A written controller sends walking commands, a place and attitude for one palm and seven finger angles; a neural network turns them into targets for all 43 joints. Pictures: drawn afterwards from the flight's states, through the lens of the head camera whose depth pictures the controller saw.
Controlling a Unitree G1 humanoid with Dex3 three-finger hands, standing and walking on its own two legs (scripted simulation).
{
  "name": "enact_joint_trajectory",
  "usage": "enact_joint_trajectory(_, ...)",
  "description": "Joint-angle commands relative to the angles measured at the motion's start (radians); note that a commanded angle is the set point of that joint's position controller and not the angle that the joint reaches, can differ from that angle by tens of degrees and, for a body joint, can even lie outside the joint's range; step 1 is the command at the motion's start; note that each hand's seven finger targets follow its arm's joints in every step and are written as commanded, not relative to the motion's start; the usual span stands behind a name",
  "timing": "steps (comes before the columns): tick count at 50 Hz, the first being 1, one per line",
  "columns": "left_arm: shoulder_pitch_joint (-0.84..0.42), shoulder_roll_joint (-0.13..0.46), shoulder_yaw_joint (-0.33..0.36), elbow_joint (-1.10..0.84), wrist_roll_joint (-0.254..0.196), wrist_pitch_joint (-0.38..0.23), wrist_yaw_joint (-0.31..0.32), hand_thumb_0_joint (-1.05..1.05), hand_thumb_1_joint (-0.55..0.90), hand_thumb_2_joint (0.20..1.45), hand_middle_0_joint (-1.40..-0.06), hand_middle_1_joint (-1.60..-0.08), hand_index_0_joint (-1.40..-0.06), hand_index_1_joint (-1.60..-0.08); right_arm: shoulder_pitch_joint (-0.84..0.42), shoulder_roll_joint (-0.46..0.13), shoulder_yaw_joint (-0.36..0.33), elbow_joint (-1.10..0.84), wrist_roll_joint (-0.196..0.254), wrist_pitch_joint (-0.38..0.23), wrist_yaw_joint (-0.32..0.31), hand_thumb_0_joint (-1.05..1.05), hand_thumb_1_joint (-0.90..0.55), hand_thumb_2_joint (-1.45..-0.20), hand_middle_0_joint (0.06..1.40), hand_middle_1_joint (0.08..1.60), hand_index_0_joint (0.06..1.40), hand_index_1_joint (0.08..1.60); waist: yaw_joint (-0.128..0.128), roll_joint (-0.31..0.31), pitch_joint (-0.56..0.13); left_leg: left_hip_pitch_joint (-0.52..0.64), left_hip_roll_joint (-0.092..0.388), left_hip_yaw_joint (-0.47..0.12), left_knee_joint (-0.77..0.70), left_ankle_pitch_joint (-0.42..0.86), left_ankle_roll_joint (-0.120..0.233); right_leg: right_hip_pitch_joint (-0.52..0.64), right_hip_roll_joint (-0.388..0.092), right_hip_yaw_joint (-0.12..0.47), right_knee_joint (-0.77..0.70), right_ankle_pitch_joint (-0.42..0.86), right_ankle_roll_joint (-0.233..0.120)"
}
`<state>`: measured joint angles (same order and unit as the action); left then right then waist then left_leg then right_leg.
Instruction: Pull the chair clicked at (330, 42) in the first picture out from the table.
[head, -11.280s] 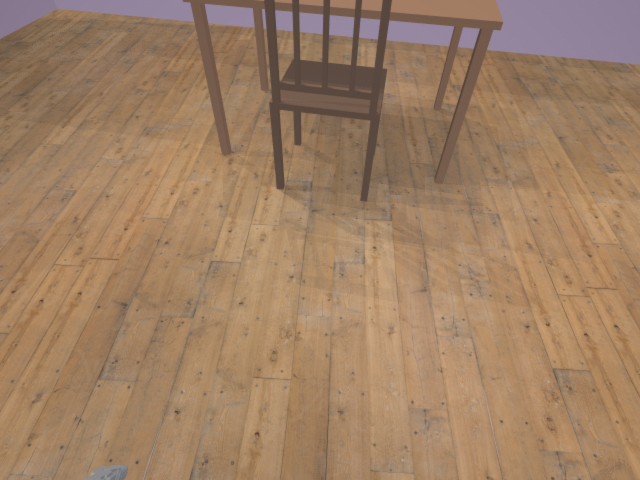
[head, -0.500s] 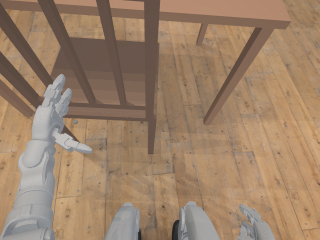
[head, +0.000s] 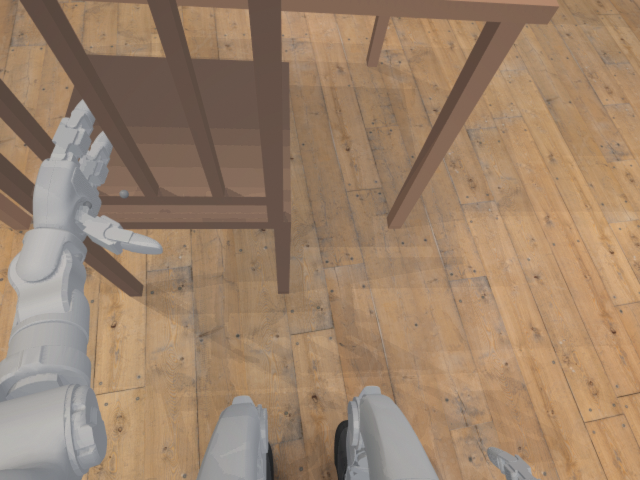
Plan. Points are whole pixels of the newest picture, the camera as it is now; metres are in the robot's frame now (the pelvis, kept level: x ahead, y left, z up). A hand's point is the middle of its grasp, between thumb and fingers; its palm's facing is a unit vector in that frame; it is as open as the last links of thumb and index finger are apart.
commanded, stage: push the fingers through the gap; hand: left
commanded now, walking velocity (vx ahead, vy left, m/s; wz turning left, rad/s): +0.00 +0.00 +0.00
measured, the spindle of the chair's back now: (104, 110) +0.53 +0.25 +0.07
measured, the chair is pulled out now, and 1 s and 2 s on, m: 0.00 0.00 0.00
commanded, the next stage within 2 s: hook a spindle and tug to test in 0.90 s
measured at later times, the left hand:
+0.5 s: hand (133, 159) +0.49 +0.22 +0.03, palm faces +0.00 -1.00 -0.05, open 16.9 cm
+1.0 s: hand (138, 158) +0.49 +0.22 +0.03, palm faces -0.01 -1.00 -0.05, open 16.9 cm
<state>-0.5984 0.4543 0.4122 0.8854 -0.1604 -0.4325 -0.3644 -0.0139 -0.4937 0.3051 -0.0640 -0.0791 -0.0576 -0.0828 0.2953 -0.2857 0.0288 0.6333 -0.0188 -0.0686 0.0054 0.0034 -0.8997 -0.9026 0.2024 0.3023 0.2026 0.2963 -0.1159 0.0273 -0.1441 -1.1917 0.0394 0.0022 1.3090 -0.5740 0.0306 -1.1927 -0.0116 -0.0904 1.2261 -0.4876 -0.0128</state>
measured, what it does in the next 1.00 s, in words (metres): stands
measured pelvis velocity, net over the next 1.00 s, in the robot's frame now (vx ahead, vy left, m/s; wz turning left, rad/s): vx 0.01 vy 0.01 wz -0.02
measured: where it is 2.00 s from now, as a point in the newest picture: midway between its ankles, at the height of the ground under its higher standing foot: outside the picture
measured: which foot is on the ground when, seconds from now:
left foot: down 0.00-1.00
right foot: down 0.00-1.00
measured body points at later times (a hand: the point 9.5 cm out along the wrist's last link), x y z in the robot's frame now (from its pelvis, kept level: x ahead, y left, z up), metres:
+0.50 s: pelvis +0.00 +0.01 -0.01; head +0.16 +0.03 +0.41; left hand +0.49 +0.28 +0.03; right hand +0.05 -0.26 -0.12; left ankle +0.02 +0.10 -0.62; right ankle +0.04 -0.12 -0.62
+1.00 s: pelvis +0.01 +0.01 +0.00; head +0.17 +0.04 +0.42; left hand +0.49 +0.27 +0.03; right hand +0.05 -0.26 -0.11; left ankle +0.02 +0.10 -0.62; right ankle +0.04 -0.12 -0.62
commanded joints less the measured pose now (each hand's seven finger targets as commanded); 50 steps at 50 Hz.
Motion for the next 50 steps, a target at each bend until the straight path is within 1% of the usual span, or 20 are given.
enact_joint_trajectory(1,-0.356,0.241,0.034,-0.193,-0.011,-0.071,0.007,0.000,-0.500,0.300,-0.060,-0.080,-0.060,-0.080,0.111,-0.167,-0.062,-0.078,-0.001,-0.019,-0.012,0.000,-0.900,-0.900,0.200,0.300,0.200,0.300,-0.012,0.124,-0.498,0.354,-0.019,-0.070,-0.162,0.408,-0.012,0.242,0.023,0.060,-0.136,0.233,-0.017)
enact_joint_trajectory(2,-0.350,0.280,0.066,-0.196,-0.006,-0.073,0.012,0.000,-0.500,0.300,-0.060,-0.080,-0.060,-0.080,0.120,-0.172,-0.063,-0.074,-0.004,-0.015,-0.012,0.000,-0.900,-0.900,0.200,0.300,0.200,0.300,-0.002,0.125,-0.518,0.373,-0.016,-0.077,-0.165,0.431,-0.018,0.245,0.022,0.056,-0.132,0.241,-0.019)
enact_joint_trajectory(6,-0.379,0.244,0.037,-0.165,0.002,-0.071,0.023,0.000,-0.500,0.300,-0.060,-0.080,-0.060,-0.080,0.126,-0.168,-0.063,-0.073,-0.005,-0.004,-0.007,0.000,-0.900,-0.900,0.200,0.300,0.200,0.300,-0.025,0.106,-0.505,0.373,-0.014,-0.080,-0.160,0.434,-0.016,0.221,0.025,0.051,-0.131,0.241,-0.015)
enact_joint_trajectory(9,-0.424,0.279,0.061,-0.113,0.013,-0.073,0.032,0.000,-0.500,0.300,-0.060,-0.080,-0.060,-0.080,0.127,-0.171,-0.057,-0.066,-0.007,0.008,-0.008,0.000,-0.900,-0.900,0.200,0.300,0.200,0.300,-0.027,0.103,-0.466,0.322,-0.015,-0.073,-0.159,0.381,-0.013,0.219,0.025,0.056,-0.135,0.208,-0.014)
enact_joint_trajectory(14,-0.498,0.275,0.044,-0.112,0.034,-0.094,0.044,0.000,-0.500,0.300,-0.060,-0.080,-0.060,-0.080,0.137,-0.170,-0.057,-0.066,-0.014,0.022,-0.005,0.000,-0.900,-0.900,0.200,0.300,0.200,0.300,-0.040,0.144,-0.528,0.384,-0.013,-0.082,-0.146,0.437,-0.019,0.196,0.027,0.052,-0.123,0.231,-0.015)
enact_joint_trajectory(15,-0.486,0.304,0.067,-0.087,0.038,-0.093,0.044,0.000,-0.500,0.300,-0.060,-0.080,-0.060,-0.080,0.142,-0.173,-0.056,-0.063,-0.015,0.027,-0.005,0.000,-0.900,-0.900,0.200,0.300,0.200,0.300,-0.032,0.142,-0.525,0.381,-0.012,-0.086,-0.147,0.441,-0.023,0.195,0.027,0.049,-0.119,0.229,-0.018)
enact_joint_trajectory(16,-0.503,0.290,0.051,-0.072,0.039,-0.093,0.045,0.000,-0.500,0.300,-0.060,-0.080,-0.060,-0.080,0.143,-0.174,-0.053,-0.065,-0.015,0.031,-0.005,0.000,-0.900,-0.900,0.200,0.300,0.200,0.300,-0.045,0.135,-0.519,0.380,-0.012,-0.089,-0.145,0.445,-0.020,0.181,0.029,0.047,-0.117,0.227,-0.017)
enact_joint_trajectory(20,-0.550,0.336,0.076,0.000,0.053,-0.079,0.042,0.000,-0.500,0.300,-0.060,-0.080,-0.060,-0.080,0.147,-0.177,-0.046,-0.061,-0.015,0.052,-0.006,0.000,-0.900,-0.900,0.200,0.300,0.200,0.300,-0.058,0.109,-0.481,0.293,-0.014,-0.075,-0.132,0.387,-0.008,0.198,0.030,0.058,-0.120,0.218,-0.013)
enact_joint_trajectory(23,-0.568,0.373,0.103,-0.046,0.057,-0.096,0.041,0.000,-0.500,0.300,-0.060,-0.080,-0.060,-0.080,0.154,-0.180,-0.048,-0.069,-0.021,0.060,-0.003,0.000,-0.900,-0.900,0.200,0.300,0.200,0.300,-0.042,0.156,-0.570,0.358,-0.012,-0.086,-0.124,0.458,-0.016,0.207,0.031,0.055,-0.104,0.254,-0.017)
enact_joint_trajectory(24,-0.558,0.351,0.088,-0.049,0.057,-0.094,0.038,0.000,-0.500,0.300,-0.060,-0.080,-0.060,-0.080,0.153,-0.175,-0.048,-0.073,-0.022,0.063,0.001,0.000,-0.900,-0.900,0.200,0.300,0.200,0.300,-0.043,0.175,-0.578,0.374,-0.012,-0.086,-0.123,0.488,-0.018,0.206,0.032,0.054,-0.103,0.273,-0.018)
enact_joint_trajectory(27,-0.540,0.335,0.079,-0.007,0.054,-0.077,0.028,0.000,-0.500,0.300,-0.060,-0.080,-0.060,-0.080,0.161,-0.179,-0.048,-0.069,-0.019,0.077,0.003,0.000,-0.900,-0.900,0.200,0.300,0.200,0.300,-0.059,0.132,-0.547,0.351,-0.006,-0.088,-0.121,0.473,-0.014,0.188,0.035,0.050,-0.107,0.263,-0.013)
enact_joint_trajectory(29,-0.550,0.339,0.077,-0.018,0.055,-0.069,0.025,0.000,-0.500,0.300,-0.060,-0.080,-0.060,-0.080,0.162,-0.179,-0.048,-0.071,-0.018,0.085,0.005,0.000,-0.900,-0.900,0.200,0.300,0.200,0.300,-0.056,0.152,-0.541,0.343,-0.007,-0.087,-0.126,0.462,-0.014,0.192,0.034,0.052,-0.110,0.257,-0.014)
enact_joint_trajectory(33,-0.502,0.361,0.101,-0.112,0.048,-0.072,0.034,0.000,-0.500,0.300,-0.060,-0.080,-0.060,-0.080,0.168,-0.179,-0.056,-0.082,-0.017,0.093,0.010,0.000,-0.900,-0.900,0.200,0.300,0.200,0.300,-0.033,0.192,-0.606,0.439,0.000,-0.102,-0.139,0.562,-0.028,0.203,0.036,0.045,-0.113,0.295,-0.017)
enact_joint_trajectory(35,-0.502,0.307,0.063,-0.111,0.041,-0.064,0.038,0.000,-0.500,0.300,-0.060,-0.080,-0.060,-0.080,0.163,-0.174,-0.056,-0.077,-0.016,0.096,0.013,0.000,-0.900,-0.900,0.200,0.300,0.200,0.300,-0.052,0.151,-0.568,0.419,0.000,-0.098,-0.143,0.530,-0.022,0.205,0.039,0.046,-0.130,0.286,-0.012)
enact_joint_trajectory(37,-0.506,0.323,0.074,-0.096,0.046,-0.065,0.048,0.000,-0.500,0.300,-0.060,-0.080,-0.060,-0.080,0.167,-0.176,-0.055,-0.072,-0.014,0.096,0.010,0.000,-0.900,-0.900,0.200,0.300,0.200,0.300,-0.052,0.152,-0.540,0.408,0.002,-0.100,-0.152,0.501,-0.023,0.186,0.039,0.041,-0.129,0.258,-0.013)
enact_joint_trajectory(40,-0.530,0.314,0.062,-0.093,0.052,-0.076,0.060,0.000,-0.500,0.300,-0.060,-0.080,-0.060,-0.080,0.167,-0.173,-0.054,-0.064,-0.017,0.094,0.007,0.000,-0.900,-0.900,0.200,0.300,0.200,0.300,-0.056,0.161,-0.522,0.409,-0.001,-0.097,-0.157,0.487,-0.024,0.188,0.038,0.042,-0.136,0.249,-0.014)
enact_joint_trajectory(43,-0.542,0.291,0.038,-0.124,0.058,-0.096,0.073,0.000,-0.500,0.300,-0.060,-0.080,-0.060,-0.080,0.165,-0.170,-0.056,-0.060,-0.021,0.092,0.009,0.000,-0.900,-0.900,0.200,0.300,0.200,0.300,-0.056,0.212,-0.546,0.482,0.004,-0.112,-0.159,0.556,-0.041,0.153,0.037,0.034,-0.130,0.253,-0.018)
enact_joint_trajectory(45,-0.499,0.273,0.034,-0.090,0.056,-0.092,0.074,0.000,-0.500,0.300,-0.060,-0.080,-0.060,-0.080,0.168,-0.169,-0.057,-0.060,-0.020,0.093,0.011,0.000,-0.900,-0.900,0.200,0.300,0.200,0.300,-0.055,0.160,-0.536,0.462,0.003,-0.106,-0.160,0.550,-0.035,0.181,0.039,0.036,-0.138,0.265,-0.016)
enact_joint_trajectory(46,-0.500,0.261,0.026,-0.069,0.053,-0.090,0.074,0.000,-0.500,0.300,-0.060,-0.080,-0.060,-0.080,0.168,-0.169,-0.055,-0.059,-0.019,0.094,0.010,0.000,-0.900,-0.900,0.200,0.300,0.200,0.300,-0.063,0.168,-0.520,0.453,0.002,-0.105,-0.159,0.549,-0.032,0.168,0.038,0.034,-0.136,0.266,-0.015)
enact_joint_trajectory(50,-0.481,0.291,0.053,-0.073,0.054,-0.092,0.075,0.000,-0.500,0.300,-0.060,-0.080,-0.060,-0.080,0.158,-0.168,-0.054,-0.070,-0.019,0.101,0.012,0.000,-0.900,-0.900,0.200,0.300,0.200,0.300,-0.049,0.143,-0.524,0.414,-0.003,-0.091,-0.161,0.518,-0.026,0.218,0.038,0.044,-0.139,0.281,-0.014)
